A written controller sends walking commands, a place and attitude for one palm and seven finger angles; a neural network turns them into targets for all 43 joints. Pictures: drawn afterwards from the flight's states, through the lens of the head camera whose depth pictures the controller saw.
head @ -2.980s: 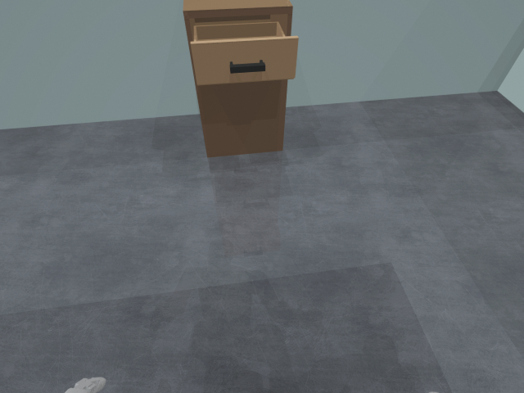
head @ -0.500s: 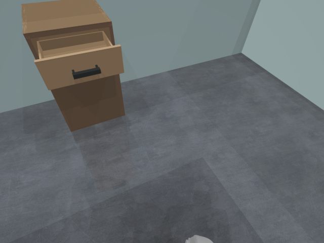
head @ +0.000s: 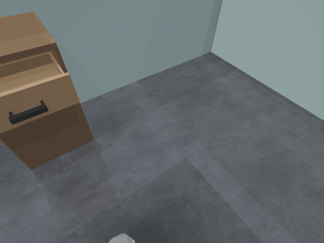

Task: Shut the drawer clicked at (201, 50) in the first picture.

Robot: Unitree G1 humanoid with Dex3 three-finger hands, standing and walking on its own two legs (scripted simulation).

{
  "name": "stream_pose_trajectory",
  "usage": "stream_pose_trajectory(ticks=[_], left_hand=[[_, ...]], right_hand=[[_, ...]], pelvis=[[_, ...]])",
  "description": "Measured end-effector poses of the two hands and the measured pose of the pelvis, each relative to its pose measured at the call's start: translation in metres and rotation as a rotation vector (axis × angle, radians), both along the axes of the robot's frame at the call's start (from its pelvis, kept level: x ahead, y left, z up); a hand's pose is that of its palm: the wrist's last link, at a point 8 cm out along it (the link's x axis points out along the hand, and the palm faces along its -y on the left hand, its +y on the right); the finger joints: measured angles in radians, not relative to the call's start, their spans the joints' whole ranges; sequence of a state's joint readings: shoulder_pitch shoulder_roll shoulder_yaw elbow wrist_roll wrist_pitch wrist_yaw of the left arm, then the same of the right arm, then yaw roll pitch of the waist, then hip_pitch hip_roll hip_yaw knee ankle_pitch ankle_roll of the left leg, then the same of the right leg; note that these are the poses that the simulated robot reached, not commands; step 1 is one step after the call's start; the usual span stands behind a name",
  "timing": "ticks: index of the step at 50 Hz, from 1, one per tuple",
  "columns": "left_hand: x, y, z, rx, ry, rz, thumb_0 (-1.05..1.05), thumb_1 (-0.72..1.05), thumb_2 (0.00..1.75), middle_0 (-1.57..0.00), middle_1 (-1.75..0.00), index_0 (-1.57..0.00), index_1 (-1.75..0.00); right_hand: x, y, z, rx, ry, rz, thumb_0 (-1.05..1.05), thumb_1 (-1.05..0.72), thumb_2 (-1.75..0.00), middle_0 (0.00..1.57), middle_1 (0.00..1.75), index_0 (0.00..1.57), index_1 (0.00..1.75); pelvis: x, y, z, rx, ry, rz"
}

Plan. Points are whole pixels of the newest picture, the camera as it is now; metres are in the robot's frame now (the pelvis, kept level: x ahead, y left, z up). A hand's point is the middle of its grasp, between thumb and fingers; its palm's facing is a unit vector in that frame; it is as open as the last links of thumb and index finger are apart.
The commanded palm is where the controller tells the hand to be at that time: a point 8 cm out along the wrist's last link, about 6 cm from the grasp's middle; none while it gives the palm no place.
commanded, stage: walk to a spot facing it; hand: left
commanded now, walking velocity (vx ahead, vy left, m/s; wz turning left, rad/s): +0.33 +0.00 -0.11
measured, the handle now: (28, 110) +0.60 +0.55 -0.10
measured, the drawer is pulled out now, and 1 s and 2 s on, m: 0.23 0.23 0.23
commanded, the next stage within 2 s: turn to face it in 0.20 s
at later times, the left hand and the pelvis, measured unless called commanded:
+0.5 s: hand (99, 204) +0.27 +0.21 -0.17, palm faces -0.07 -0.98 -0.19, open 7.3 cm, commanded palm none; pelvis +0.18 +0.03 +0.00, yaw -4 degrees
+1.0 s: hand (81, 209) +0.26 +0.27 -0.20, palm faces +0.26 -0.94 -0.22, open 7.3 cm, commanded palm none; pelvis +0.22 +0.05 -0.02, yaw +13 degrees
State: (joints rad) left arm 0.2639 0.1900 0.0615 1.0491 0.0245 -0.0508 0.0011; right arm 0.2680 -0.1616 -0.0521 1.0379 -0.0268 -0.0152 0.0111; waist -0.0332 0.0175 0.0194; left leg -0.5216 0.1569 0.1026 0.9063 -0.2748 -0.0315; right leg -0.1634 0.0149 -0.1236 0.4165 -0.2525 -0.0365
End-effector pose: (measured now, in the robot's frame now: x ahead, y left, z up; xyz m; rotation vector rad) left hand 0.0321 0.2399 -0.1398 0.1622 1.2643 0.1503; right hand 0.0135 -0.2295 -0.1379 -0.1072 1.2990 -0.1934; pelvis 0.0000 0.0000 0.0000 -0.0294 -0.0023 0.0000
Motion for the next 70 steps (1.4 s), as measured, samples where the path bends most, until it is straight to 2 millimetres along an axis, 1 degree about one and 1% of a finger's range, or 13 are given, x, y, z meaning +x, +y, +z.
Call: stream_pose_trajectory(ticks=[6, 10, 18, 25, 28, 31, 38, 43, 49, 54, 59, 64, 70], left_hand=[[0.003, 0.024, -0.022, -0.043, 0.120, 0.059, 0.00, 0.93, 0.90, -0.20, -0.30, -0.20, -0.30], [0.026, 0.037, -0.028, -0.057, 0.188, 0.044, 0.00, 0.92, 0.90, -0.20, -0.30, -0.20, -0.30], [0.136, 0.038, -0.008, -0.062, 0.105, -0.037, 0.00, 0.92, 0.90, -0.19, -0.30, -0.20, -0.30], [0.232, 0.017, -0.002, -0.018, -0.008, -0.101, 0.00, 0.93, 0.90, -0.19, -0.30, -0.20, -0.30], [0.265, 0.003, -0.003, 0.000, -0.072, -0.098, 0.00, 0.93, 0.90, -0.19, -0.30, -0.20, -0.30], [0.282, -0.009, 0.001, 0.004, -0.124, -0.078, 0.00, 0.92, 0.90, -0.19, -0.30, -0.20, -0.30], [0.277, -0.006, 0.011, 0.006, -0.159, 0.040, -0.01, 0.93, 0.90, -0.20, -0.30, -0.20, -0.30], [0.255, 0.022, 0.002, 0.010, -0.134, 0.117, -0.01, 0.92, 0.90, -0.20, -0.30, -0.20, -0.30], [0.210, 0.067, -0.026, 0.012, -0.052, 0.223, 0.00, 0.91, 0.90, -0.20, -0.30, -0.20, -0.30], [0.186, 0.086, -0.012, 0.036, -0.005, 0.291, 0.00, 0.92, 0.90, -0.19, -0.30, -0.20, -0.30], [0.174, 0.088, 0.006, 0.066, -0.008, 0.348, 0.00, 0.91, 0.90, -0.19, -0.30, -0.20, -0.30], [0.175, 0.076, 0.015, 0.095, -0.029, 0.386, 0.00, 0.91, 0.90, -0.19, -0.30, -0.20, -0.30], [0.179, 0.044, 0.022, 0.141, -0.094, 0.417, 0.00, 0.91, 0.90, -0.19, -0.30, -0.20, -0.30]], right_hand=[[0.104, 0.011, 0.007, -0.065, -0.130, 0.074, 0.01, -0.94, -0.89, 0.19, 0.30, 0.20, 0.30], [0.139, 0.026, 0.011, -0.092, -0.179, 0.065, 0.01, -0.92, -0.89, 0.19, 0.30, 0.20, 0.30], [0.128, 0.048, 0.014, -0.060, -0.041, -0.057, 0.00, -0.94, -0.89, 0.20, 0.30, 0.21, 0.30], [0.102, 0.061, -0.002, 0.040, 0.163, -0.120, 0.01, -0.92, -0.89, 0.20, 0.30, 0.20, 0.30], [0.098, 0.059, -0.017, 0.091, 0.244, -0.128, 0.01, -0.92, -0.89, 0.20, 0.30, 0.20, 0.30], [0.111, 0.051, -0.026, 0.112, 0.284, -0.103, 0.01, -0.91, -0.89, 0.20, 0.30, 0.20, 0.30], [0.201, 0.021, -0.018, 0.052, 0.148, 0.024, 0.01, -0.91, -0.89, 0.20, 0.30, 0.20, 0.30], [0.278, 0.013, -0.004, -0.029, 0.000, 0.144, 0.01, -0.91, -0.89, 0.19, 0.30, 0.20, 0.30], [0.349, 0.028, 0.010, -0.123, -0.159, 0.285, 0.00, -0.91, -0.89, 0.19, 0.30, 0.20, 0.30], [0.366, 0.043, 0.023, -0.131, -0.162, 0.355, 0.00, -0.91, -0.89, 0.19, 0.30, 0.20, 0.30], [0.374, 0.057, 0.021, -0.089, -0.132, 0.408, 0.00, -0.91, -0.89, 0.20, 0.30, 0.20, 0.30], [0.378, 0.059, 0.007, -0.035, -0.100, 0.446, 0.01, -0.90, -0.89, 0.20, 0.30, 0.21, 0.30], [0.392, 0.047, -0.020, 0.029, -0.073, 0.483, 0.01, -0.90, -0.89, 0.20, 0.30, 0.21, 0.30]], pelvis=[[0.057, 0.028, -0.011, -0.022, -0.012, -0.010], [0.089, 0.043, -0.014, -0.004, -0.024, -0.047], [0.142, 0.050, 0.005, 0.010, -0.015, -0.114], [0.182, 0.033, 0.001, 0.028, -0.013, -0.074], [0.201, 0.019, -0.010, 0.049, -0.014, -0.044], [0.209, 0.012, -0.013, 0.035, -0.012, -0.001], [0.217, 0.012, -0.005, 0.037, -0.004, 0.092], [0.219, 0.024, -0.008, 0.026, 0.002, 0.155], [0.219, 0.046, -0.024, 0.008, 0.009, 0.214], [0.223, 0.051, -0.010, 0.003, 0.021, 0.269], [0.228, 0.050, -0.001, 0.007, 0.024, 0.323], [0.233, 0.038, -0.002, 0.020, 0.019, 0.379], [0.239, 0.012, -0.013, 0.040, 0.012, 0.444]])
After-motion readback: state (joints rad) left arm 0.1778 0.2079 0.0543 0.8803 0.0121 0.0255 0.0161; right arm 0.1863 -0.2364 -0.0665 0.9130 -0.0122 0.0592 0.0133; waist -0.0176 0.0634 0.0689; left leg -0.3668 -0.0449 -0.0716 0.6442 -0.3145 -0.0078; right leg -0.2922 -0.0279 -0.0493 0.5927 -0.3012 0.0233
